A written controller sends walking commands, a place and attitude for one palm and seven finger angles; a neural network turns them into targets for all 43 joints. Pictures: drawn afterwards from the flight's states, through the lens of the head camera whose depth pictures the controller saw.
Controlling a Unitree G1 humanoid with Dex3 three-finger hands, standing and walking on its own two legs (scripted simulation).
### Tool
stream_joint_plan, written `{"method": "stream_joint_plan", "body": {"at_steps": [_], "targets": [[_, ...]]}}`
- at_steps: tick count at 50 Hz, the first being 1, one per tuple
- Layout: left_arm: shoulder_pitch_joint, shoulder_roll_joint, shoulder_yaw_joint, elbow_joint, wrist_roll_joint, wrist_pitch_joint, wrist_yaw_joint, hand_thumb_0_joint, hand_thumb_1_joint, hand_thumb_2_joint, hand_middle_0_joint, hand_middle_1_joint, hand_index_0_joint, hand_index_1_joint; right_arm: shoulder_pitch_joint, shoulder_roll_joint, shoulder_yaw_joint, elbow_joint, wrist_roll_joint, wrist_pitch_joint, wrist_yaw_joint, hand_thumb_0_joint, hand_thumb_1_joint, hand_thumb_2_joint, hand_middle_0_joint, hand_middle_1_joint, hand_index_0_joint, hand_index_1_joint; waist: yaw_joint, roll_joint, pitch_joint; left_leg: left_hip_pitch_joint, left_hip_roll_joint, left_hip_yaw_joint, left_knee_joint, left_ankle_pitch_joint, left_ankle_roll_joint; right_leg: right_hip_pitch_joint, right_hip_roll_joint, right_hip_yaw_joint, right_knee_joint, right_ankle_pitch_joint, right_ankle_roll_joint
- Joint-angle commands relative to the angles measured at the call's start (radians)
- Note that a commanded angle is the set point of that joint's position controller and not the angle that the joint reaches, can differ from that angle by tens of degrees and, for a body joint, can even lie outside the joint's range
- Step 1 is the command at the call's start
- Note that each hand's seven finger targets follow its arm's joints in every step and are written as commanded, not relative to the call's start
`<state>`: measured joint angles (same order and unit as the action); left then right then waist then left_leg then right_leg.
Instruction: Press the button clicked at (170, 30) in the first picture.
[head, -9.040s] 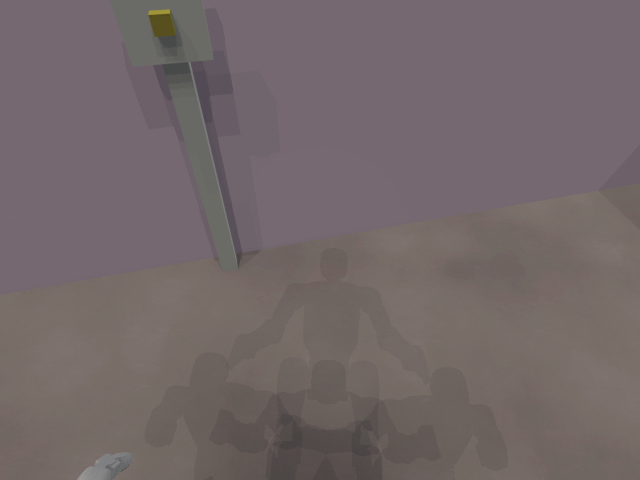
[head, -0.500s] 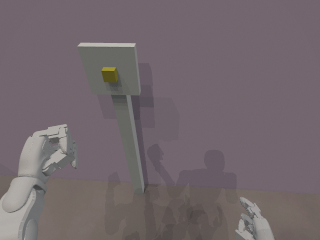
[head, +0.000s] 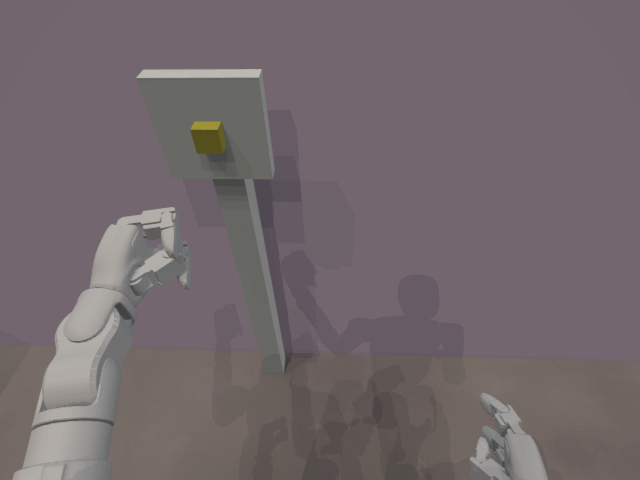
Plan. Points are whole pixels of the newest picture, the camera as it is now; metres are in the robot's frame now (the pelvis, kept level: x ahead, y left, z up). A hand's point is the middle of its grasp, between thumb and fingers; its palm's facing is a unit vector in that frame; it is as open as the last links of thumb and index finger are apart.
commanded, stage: aim a knuckle at the button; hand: left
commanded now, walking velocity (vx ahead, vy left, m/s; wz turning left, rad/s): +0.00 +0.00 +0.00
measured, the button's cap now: (209, 136) +0.56 +0.23 +0.16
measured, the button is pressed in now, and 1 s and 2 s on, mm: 0 0 0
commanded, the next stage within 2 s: none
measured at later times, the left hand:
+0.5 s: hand (217, 213) +0.41 +0.18 +0.14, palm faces +0.07 -1.00 -0.02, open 3.1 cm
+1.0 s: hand (233, 179) +0.48 +0.17 +0.14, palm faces +0.06 -1.00 -0.02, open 3.1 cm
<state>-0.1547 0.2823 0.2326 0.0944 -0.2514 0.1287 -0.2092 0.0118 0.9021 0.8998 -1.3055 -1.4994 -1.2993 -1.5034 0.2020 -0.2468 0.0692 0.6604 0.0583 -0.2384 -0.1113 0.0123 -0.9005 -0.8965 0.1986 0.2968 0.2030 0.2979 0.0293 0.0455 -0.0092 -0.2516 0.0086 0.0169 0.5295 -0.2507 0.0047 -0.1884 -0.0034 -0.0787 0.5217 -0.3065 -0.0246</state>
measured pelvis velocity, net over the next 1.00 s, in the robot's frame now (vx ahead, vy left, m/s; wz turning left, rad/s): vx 0.02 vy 0.00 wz -0.06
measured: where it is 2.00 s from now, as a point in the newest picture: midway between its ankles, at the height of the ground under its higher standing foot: outside the picture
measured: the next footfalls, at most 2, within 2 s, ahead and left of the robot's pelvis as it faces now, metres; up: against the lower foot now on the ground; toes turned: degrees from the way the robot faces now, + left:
none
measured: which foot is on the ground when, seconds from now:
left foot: down 0.00-1.00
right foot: down 0.00-1.00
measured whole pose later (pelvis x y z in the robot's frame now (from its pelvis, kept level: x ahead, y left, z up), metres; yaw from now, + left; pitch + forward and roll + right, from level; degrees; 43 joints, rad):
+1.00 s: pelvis +0.02 +0.00 -0.01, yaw -3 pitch +8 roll +0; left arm -0.73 0.42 0.39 0.94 -0.14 -0.20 -0.18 0.01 0.90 0.90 -1.30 -1.50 -1.30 -1.50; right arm 0.42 -0.29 0.00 0.70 0.04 -0.03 -0.03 0.01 -0.90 -0.90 0.20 0.30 0.20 0.30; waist -0.09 0.04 -0.07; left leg -0.45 0.04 0.06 0.61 -0.30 0.00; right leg -0.41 0.03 -0.03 0.60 -0.34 -0.03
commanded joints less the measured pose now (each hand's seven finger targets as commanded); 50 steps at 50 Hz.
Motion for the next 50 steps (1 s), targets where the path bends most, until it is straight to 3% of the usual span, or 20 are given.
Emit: {"method": "stream_joint_plan", "body": {"at_steps": [1,3,6,8,12,13,19,23,27,32,35,36,40,42,43,44,45,46,48,50], "targets": [[-0.289,0.214,0.140,-0.168,-0.010,-0.081,0.045,0.000,0.900,0.900,-1.300,-1.500,-1.300,-1.500,-0.107,-0.114,-0.045,-0.161,-0.008,-0.040,0.003,0.000,-0.900,-0.900,0.200,0.300,0.200,0.300,0.024,-0.037,-0.234,0.139,-0.012,-0.034,-0.054,0.230,0.022,-0.006,0.007,0.025,-0.060,0.302,0.011],[-0.316,0.227,0.153,-0.151,0.003,-0.084,0.069,0.000,0.900,0.900,-1.300,-1.500,-1.300,-1.500,-0.103,-0.112,-0.046,-0.159,-0.011,-0.024,0.011,0.000,-0.900,-0.900,0.200,0.300,0.200,0.300,0.028,-0.029,-0.217,0.126,-0.010,-0.032,-0.057,0.242,0.019,0.001,0.007,0.025,-0.058,0.308,0.007],[-0.364,0.193,0.113,-0.117,0.023,-0.079,0.081,0.000,0.900,0.900,-1.300,-1.500,-1.300,-1.500,-0.095,-0.113,-0.049,-0.162,-0.008,0.000,0.015,0.000,-0.900,-0.900,0.200,0.300,0.200,0.300,0.009,0.002,-0.196,0.128,-0.007,-0.023,-0.058,0.246,0.018,-0.024,0.007,0.026,-0.057,0.312,0.005],[-0.425,0.171,0.073,-0.105,0.032,-0.087,0.079,0.000,0.900,0.900,-1.300,-1.500,-1.300,-1.500,-0.087,-0.118,-0.053,-0.160,-0.005,0.012,0.013,0.000,-0.900,-0.900,0.200,0.300,0.200,0.300,-0.012,-0.027,-0.201,0.135,-0.002,-0.025,-0.052,0.247,0.023,-0.036,0.012,0.026,-0.059,0.304,0.006],[-0.547,0.123,0.007,-0.115,0.037,-0.118,0.069,0.000,0.900,0.900,-1.300,-1.500,-1.300,-1.500,-0.060,-0.119,-0.061,-0.152,-0.006,0.016,0.011,0.000,-0.900,-0.900,0.200,0.300,0.200,0.300,-0.039,0.029,-0.265,0.199,0.001,-0.035,-0.036,0.281,0.019,-0.060,0.014,0.024,-0.047,0.322,0.003],[-0.564,0.139,0.020,-0.092,0.036,-0.124,0.070,0.000,0.900,0.900,-1.300,-1.500,-1.300,-1.500,-0.052,-0.123,-0.063,-0.145,-0.007,0.017,0.009,0.000,-0.900,-0.900,0.200,0.300,0.200,0.300,-0.042,-0.023,-0.273,0.192,0.004,-0.039,-0.032,0.284,0.021,-0.055,0.017,0.023,-0.048,0.325,0.004],[-0.647,0.156,0.033,0.109,0.050,-0.122,0.101,0.000,0.900,0.900,-1.300,-1.500,-1.300,-1.500,-0.029,-0.130,-0.063,-0.113,-0.005,0.055,0.007,0.000,-0.900,-0.900,0.200,0.300,0.200,0.300,-0.049,-0.036,-0.222,0.135,-0.001,-0.038,-0.036,0.224,0.020,-0.090,0.013,0.028,-0.054,0.278,0.005],[-0.740,0.254,0.103,0.210,0.075,-0.141,0.129,0.000,0.900,0.900,-1.300,-1.500,-1.300,-1.500,-0.003,-0.136,-0.064,-0.105,-0.012,0.085,0.009,0.000,-0.900,-0.900,0.200,0.300,0.200,0.300,-0.046,-0.039,-0.252,0.100,-0.006,-0.032,-0.025,0.212,0.024,-0.072,0.011,0.041,-0.048,0.276,0.005],[-0.866,0.250,0.083,0.284,0.085,-0.204,0.123,0.000,0.900,0.900,-1.300,-1.500,-1.300,-1.500,0.034,-0.135,-0.068,-0.102,-0.014,0.096,0.016,0.000,-0.900,-0.900,0.200,0.300,0.200,0.300,-0.069,-0.006,-0.307,0.108,-0.009,-0.023,-0.001,0.240,0.027,-0.073,0.012,0.051,-0.032,0.323,0.005],[-0.977,0.283,0.090,0.477,0.086,-0.271,0.088,0.000,0.900,0.900,-1.300,-1.500,-1.300,-1.500,0.094,-0.150,-0.075,-0.073,-0.014,0.107,0.021,0.000,-0.900,-0.900,0.200,0.300,0.200,0.300,-0.100,-0.045,-0.304,0.061,-0.009,-0.018,0.021,0.206,0.032,-0.104,0.016,0.059,-0.022,0.325,0.010],[-1.029,0.323,0.110,0.609,0.097,-0.291,0.072,0.000,0.900,0.900,-1.300,-1.500,-1.300,-1.500,0.136,-0.162,-0.081,-0.059,-0.014,0.118,0.027,0.000,-0.900,-0.900,0.200,0.300,0.200,0.300,-0.110,-0.054,-0.308,0.019,-0.012,-0.016,0.036,0.198,0.034,-0.118,0.014,0.063,-0.010,0.333,0.013],[-1.071,0.341,0.112,0.632,0.106,-0.302,0.067,0.000,0.900,0.900,-1.300,-1.500,-1.300,-1.500,0.149,-0.165,-0.083,-0.052,-0.016,0.122,0.029,0.000,-0.900,-0.900,0.200,0.300,0.200,0.300,-0.116,-0.021,-0.312,0.012,-0.013,-0.015,0.042,0.199,0.033,-0.127,0.013,0.065,-0.004,0.335,0.012],[-1.145,0.420,0.172,0.688,0.117,-0.362,0.063,0.000,0.900,0.900,-1.300,-1.500,-1.300,-1.500,0.198,-0.173,-0.092,-0.050,-0.026,0.136,0.041,0.000,-0.900,-0.900,0.200,0.300,0.200,0.300,-0.116,-0.030,-0.398,-0.006,-0.017,-0.012,0.067,0.230,0.039,-0.097,0.017,0.077,0.021,0.392,0.017],[-1.097,0.412,0.176,0.678,0.122,-0.395,0.055,0.000,0.900,0.900,-1.300,-1.500,-1.300,-1.500,0.210,-0.168,-0.097,-0.060,-0.029,0.143,0.050,0.000,-0.900,-0.900,0.200,0.300,0.200,0.300,-0.097,0.021,-0.440,0.015,-0.016,-0.007,0.075,0.281,0.036,-0.081,0.020,0.075,0.039,0.443,0.012],[-1.060,0.397,0.176,0.678,0.117,-0.407,0.051,0.000,0.900,0.900,-1.300,-1.500,-1.300,-1.500,0.217,-0.169,-0.101,-0.066,-0.032,0.146,0.057,0.000,-0.900,-0.900,0.200,0.300,0.200,0.300,-0.095,-0.008,-0.457,0.025,-0.015,-0.010,0.082,0.310,0.040,-0.074,0.026,0.071,0.046,0.469,0.012],[-1.033,0.379,0.165,0.665,0.112,-0.413,0.044,0.000,0.900,0.900,-1.300,-1.500,-1.300,-1.500,0.217,-0.169,-0.104,-0.072,-0.030,0.149,0.061,0.000,-0.900,-0.900,0.200,0.300,0.200,0.300,-0.092,0.014,-0.462,0.034,-0.011,-0.004,0.082,0.327,0.038,-0.079,0.028,0.070,0.049,0.483,0.012],[-0.991,0.401,0.188,0.657,0.112,-0.415,0.041,0.000,0.900,0.900,-1.300,-1.500,-1.300,-1.500,0.225,-0.174,-0.110,-0.075,-0.030,0.154,0.064,0.000,-0.900,-0.900,0.200,0.300,0.200,0.300,-0.082,0.002,-0.475,0.037,-0.008,-0.005,0.082,0.344,0.038,-0.073,0.030,0.067,0.052,0.491,0.011],[-0.954,0.389,0.185,0.661,0.106,-0.409,0.034,0.000,0.900,0.900,-1.300,-1.500,-1.300,-1.500,0.221,-0.174,-0.109,-0.083,-0.028,0.159,0.068,0.000,-0.900,-0.900,0.200,0.300,0.200,0.300,-0.076,0.009,-0.449,0.023,-0.009,0.002,0.079,0.334,0.038,-0.073,0.031,0.069,0.047,0.492,0.011],[-0.900,0.382,0.191,0.650,0.094,-0.389,0.026,0.000,0.900,0.900,-1.300,-1.500,-1.300,-1.500,0.218,-0.178,-0.112,-0.099,-0.025,0.171,0.070,0.000,-0.900,-0.900,0.200,0.300,0.200,0.300,-0.074,-0.057,-0.424,-0.007,-0.008,0.009,0.072,0.330,0.045,-0.052,0.033,0.065,0.044,0.518,0.016],[-0.868,0.432,0.236,0.637,0.084,-0.362,0.024,0.000,0.900,0.900,-1.300,-1.500,-1.300,-1.500,0.212,-0.185,-0.113,-0.111,-0.020,0.180,0.067,0.000,-0.900,-0.900,0.200,0.300,0.200,0.300,-0.065,-0.078,-0.384,-0.048,-0.009,0.021,0.058,0.280,0.047,-0.042,0.026,0.074,0.030,0.516,0.024]]}}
